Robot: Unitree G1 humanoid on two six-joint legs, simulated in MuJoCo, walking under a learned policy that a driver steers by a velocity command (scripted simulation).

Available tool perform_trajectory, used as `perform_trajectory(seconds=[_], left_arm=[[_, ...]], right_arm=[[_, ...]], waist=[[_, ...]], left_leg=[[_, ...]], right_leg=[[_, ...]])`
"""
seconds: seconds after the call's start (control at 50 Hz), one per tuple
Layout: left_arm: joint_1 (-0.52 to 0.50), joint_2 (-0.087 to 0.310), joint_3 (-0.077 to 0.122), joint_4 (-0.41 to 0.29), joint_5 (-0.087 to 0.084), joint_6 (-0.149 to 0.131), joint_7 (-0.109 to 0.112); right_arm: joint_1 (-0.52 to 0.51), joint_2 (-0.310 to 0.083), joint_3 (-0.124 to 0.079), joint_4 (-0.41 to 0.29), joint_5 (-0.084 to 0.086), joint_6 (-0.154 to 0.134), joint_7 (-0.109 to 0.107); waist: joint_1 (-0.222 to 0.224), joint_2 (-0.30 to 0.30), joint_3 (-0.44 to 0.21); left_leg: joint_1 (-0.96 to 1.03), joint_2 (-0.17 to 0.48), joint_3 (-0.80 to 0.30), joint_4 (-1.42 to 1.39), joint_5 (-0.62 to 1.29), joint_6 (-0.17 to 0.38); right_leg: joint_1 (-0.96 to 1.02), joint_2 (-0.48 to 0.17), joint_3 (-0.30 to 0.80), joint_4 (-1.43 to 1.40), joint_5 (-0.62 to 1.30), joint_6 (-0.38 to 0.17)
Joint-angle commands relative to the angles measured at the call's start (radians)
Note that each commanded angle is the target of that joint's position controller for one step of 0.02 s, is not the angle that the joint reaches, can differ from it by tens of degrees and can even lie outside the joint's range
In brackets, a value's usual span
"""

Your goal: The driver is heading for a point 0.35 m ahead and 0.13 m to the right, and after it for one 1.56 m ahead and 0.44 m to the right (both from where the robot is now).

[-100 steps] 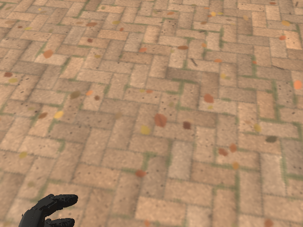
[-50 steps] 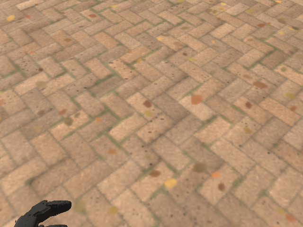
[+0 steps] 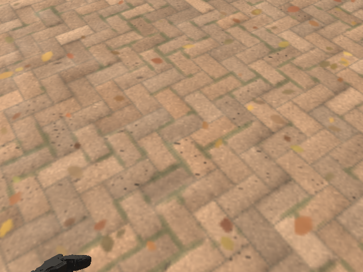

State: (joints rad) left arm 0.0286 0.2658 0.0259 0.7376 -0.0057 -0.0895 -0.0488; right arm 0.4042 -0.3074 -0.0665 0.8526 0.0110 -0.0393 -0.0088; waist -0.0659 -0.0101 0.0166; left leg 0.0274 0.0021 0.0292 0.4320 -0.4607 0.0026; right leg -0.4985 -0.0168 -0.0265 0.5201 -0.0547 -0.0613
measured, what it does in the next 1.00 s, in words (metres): walks ahead, turning right: left foot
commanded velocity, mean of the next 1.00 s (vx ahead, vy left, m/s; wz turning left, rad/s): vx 0.50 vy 0.00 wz -0.34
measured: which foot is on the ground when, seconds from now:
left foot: down 0.00-0.00, up 0.02-0.48, down 0.50-1.00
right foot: down 0.00-0.52, up 0.54-1.00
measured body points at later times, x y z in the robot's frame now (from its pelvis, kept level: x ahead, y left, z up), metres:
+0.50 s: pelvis +0.27 +0.01 +0.01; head +0.30 +0.01 +0.46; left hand +0.27 +0.30 -0.12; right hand +0.49 -0.23 -0.06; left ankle +0.42 +0.13 -0.72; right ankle +0.12 -0.10 -0.72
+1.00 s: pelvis +0.52 -0.04 +0.00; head +0.54 -0.07 +0.45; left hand +0.81 +0.09 -0.07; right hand +0.42 -0.32 -0.13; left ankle +0.42 +0.13 -0.72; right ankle +0.60 -0.20 -0.71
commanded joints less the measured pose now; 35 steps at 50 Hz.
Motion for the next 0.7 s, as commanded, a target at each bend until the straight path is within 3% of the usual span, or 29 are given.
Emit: perform_trajectory(seconds=[0.02, 0.04, 0.06, 0.08, 0.1, 0.12, 0.16, 0.22, 0.32, 0.4, 0.46, 0.48, 0.5, 0.52, 0.54, 0.56, 0.58, 0.6, 0.62, 0.64, 0.7], left_arm=[[0.395, 0.311, 0.095, 0.052, 0.006, 0.002, 0.011], [0.376, 0.21, 0.069, 0.039, -0.013, 0.001, 0.01], [0.312, 0.177, 0.058, 0.03, -0.01, 0.001, 0.014], [0.249, 0.164, 0.053, 0.02, 0.0, 0.001, 0.016], [0.207, 0.139, 0.047, 0.015, 0.008, 0.0, 0.015], [0.188, 0.121, 0.041, 0.013, 0.02, -0.004, 0.015], [0.186, 0.119, 0.042, 0.024, 0.013, -0.015, 0.014], [0.217, 0.152, 0.051, 0.049, 0.006, -0.018, 0.026], [0.297, 0.179, 0.06, 0.083, -0.011, 0.002, 0.047], [0.366, 0.185, 0.065, 0.11, -0.02, 0.022, 0.055], [0.356, 0.199, 0.076, 0.111, -0.02, 0.036, 0.065], [0.341, 0.196, 0.076, 0.107, -0.019, 0.04, 0.066], [0.339, 0.162, 0.064, 0.1, -0.011, 0.04, 0.065], [0.334, 0.094, 0.04, 0.065, 0.012, 0.039, 0.064], [0.476, 0.008, 0.016, 0.038, -0.013, 0.021, 0.06], [0.427, 0.12, 0.041, 0.055, -0.035, 0.017, 0.062], [0.331, 0.175, 0.06, 0.031, -0.042, 0.018, 0.062], [0.296, 0.163, 0.062, 0.025, -0.036, 0.024, 0.066], [0.282, 0.151, 0.066, 0.019, -0.024, 0.029, 0.065], [0.295, 0.13, 0.068, 0.017, -0.025, 0.04, 0.06], [0.275, 0.084, 0.063, -0.006, -0.025, 0.067, 0.055]], right_arm=[[0.12, 0.016, 0.022, -0.092, -0.009, -0.029, 0.001], [0.038, -0.097, 0.0, -0.08, 0.009, -0.048, 0.007], [-0.061, -0.135, -0.012, -0.109, 0.03, -0.06, 0.012], [-0.111, -0.123, -0.009, -0.119, 0.023, -0.063, 0.006], [-0.135, -0.115, -0.013, -0.121, 0.007, -0.06, 0.003], [-0.113, -0.103, -0.014, -0.117, 0.003, -0.052, 0.004], [-0.085, -0.068, -0.009, -0.105, 0.002, -0.033, 0.002], [-0.175, -0.052, -0.004, -0.135, -0.011, -0.023, -0.003], [-0.352, -0.021, 0.008, -0.177, -0.01, -0.046, 0.012], [-0.459, -0.033, 0.009, -0.206, 0.002, -0.064, 0.033], [-0.416, -0.077, -0.006, -0.198, 0.004, -0.077, 0.039], [-0.343, -0.096, -0.017, -0.177, 0.003, -0.081, 0.035], [-0.211, -0.14, -0.038, -0.142, -0.005, -0.084, 0.027], [-0.041, -0.208, -0.057, -0.124, -0.021, -0.082, 0.016], [-0.006, -0.267, -0.07, -0.099, -0.019, -0.066, 0.021], [-0.026, -0.157, -0.044, -0.113, -0.014, -0.064, 0.023], [-0.085, -0.105, -0.028, -0.117, -0.01, -0.065, 0.02], [-0.15, -0.084, -0.019, -0.117, -0.014, -0.065, 0.02], [-0.191, -0.055, -0.012, -0.112, -0.018, -0.065, 0.022], [-0.216, -0.046, -0.01, -0.106, -0.025, -0.069, 0.02], [-0.232, -0.062, -0.021, -0.083, -0.022, -0.082, 0.017]], waist=[[0.122, -0.324, -0.392], [0.173, -0.194, -0.334], [0.166, -0.138, -0.195], [0.137, -0.054, -0.123], [0.112, -0.038, -0.068], [0.08, -0.066, -0.065], [0.057, -0.072, -0.06], [0.067, -0.044, -0.007], [0.12, -0.036, 0.027], [0.148, -0.052, 0.042], [0.103, -0.085, 0.021], [0.058, -0.089, -0.013], [-0.001, -0.07, -0.108], [-0.065, 0.05, -0.277], [0.008, 0.357, -0.393], [-0.026, 0.239, -0.322], [-0.031, 0.166, -0.184], [-0.001, 0.109, -0.115], [0.023, 0.115, -0.063], [0.049, 0.141, -0.042], [0.069, 0.113, -0.003]], left_leg=[[-0.632, -0.075, -0.064, 0.76, -0.1, 0.016], [-0.746, -0.024, -0.173, 0.858, -0.124, 0.026], [-0.801, 0.024, -0.146, 0.853, -0.03, 0.039], [-0.769, 0.074, -0.116, 0.808, 0.063, 0.038], [-0.736, 0.103, -0.109, 0.751, 0.119, 0.032], [-0.673, 0.126, -0.117, 0.724, 0.159, 0.028], [-0.628, 0.137, -0.107, 0.675, 0.183, 0.013], [-0.692, 0.147, -0.095, 0.541, 0.29, -0.019], [-0.643, 0.09, -0.069, 0.213, 0.532, -0.041], [-0.601, 0.052, -0.077, 0.088, 0.535, -0.038], [-0.501, 0.039, -0.086, 0.035, 0.439, -0.008], [-0.39, 0.028, -0.068, 0.005, 0.418, 0.013], [-0.181, 0.049, -0.075, 0.012, 0.417, 0.048], [0.107, 0.235, -0.256, 0.051, 0.393, 0.107], [0.389, 0.44, -0.685, -0.053, 0.176, 0.251], [0.317, 0.41, -0.727, -0.129, -0.021, 0.229], [0.19, 0.374, -0.565, -0.148, -0.009, 0.186], [0.065, 0.333, -0.452, -0.172, 0.106, 0.167], [-0.026, 0.302, -0.367, -0.199, 0.192, 0.165], [-0.094, 0.278, -0.292, -0.229, 0.25, 0.157], [-0.162, 0.271, -0.161, -0.289, 0.37, 0.177]], right_leg=[[0.884, -0.368, 0.703, -0.133, -0.215, -0.266], [0.852, -0.346, 0.73, -0.209, -0.366, -0.233], [0.729, -0.318, 0.583, -0.227, -0.339, -0.192], [0.594, -0.283, 0.483, -0.246, -0.235, -0.173], [0.486, -0.25, 0.408, -0.272, -0.133, -0.169], [0.42, -0.228, 0.36, -0.296, -0.069, -0.166], [0.36, -0.211, 0.295, -0.343, 0.0, -0.181], [0.334, -0.202, 0.23, -0.39, 0.073, -0.192], [0.347, -0.145, 0.157, -0.382, 0.078, -0.148], [0.41, -0.178, 0.209, -0.316, 0.042, -0.14], [0.452, -0.208, 0.268, -0.232, 0.066, -0.113], [0.438, -0.188, 0.26, -0.161, 0.135, -0.096], [0.381, -0.127, 0.224, -0.002, 0.173, -0.065], [0.208, -0.043, 0.162, 0.306, -0.051, -0.025], [-0.154, 0.079, 0.091, 0.618, -0.539, 0.028], [-0.253, 0.015, 0.175, 0.735, -0.525, 0.029], [-0.285, -0.022, 0.161, 0.749, -0.432, 0.024], [-0.248, -0.061, 0.141, 0.729, -0.354, 0.03], [-0.222, -0.087, 0.143, 0.687, -0.3, 0.036], [-0.168, -0.112, 0.145, 0.66, -0.265, 0.04], [-0.161, -0.128, 0.128, 0.606, -0.208, 0.056]])
Velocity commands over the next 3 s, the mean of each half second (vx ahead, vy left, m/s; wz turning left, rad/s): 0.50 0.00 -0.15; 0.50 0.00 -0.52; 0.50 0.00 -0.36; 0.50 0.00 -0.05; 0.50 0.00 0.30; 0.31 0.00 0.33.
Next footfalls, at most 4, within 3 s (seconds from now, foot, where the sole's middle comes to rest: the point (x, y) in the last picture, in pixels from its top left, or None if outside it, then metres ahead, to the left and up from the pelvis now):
0.50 left None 0.45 0.12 -0.76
1.02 right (236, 221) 0.64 -0.21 -0.76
1.56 left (219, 142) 1.02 -0.20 -0.76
2.08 right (292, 119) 1.14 -0.56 -0.76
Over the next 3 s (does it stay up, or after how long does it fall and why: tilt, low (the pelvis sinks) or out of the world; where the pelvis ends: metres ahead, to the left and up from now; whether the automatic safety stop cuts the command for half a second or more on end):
stays up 1.48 -0.55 0.02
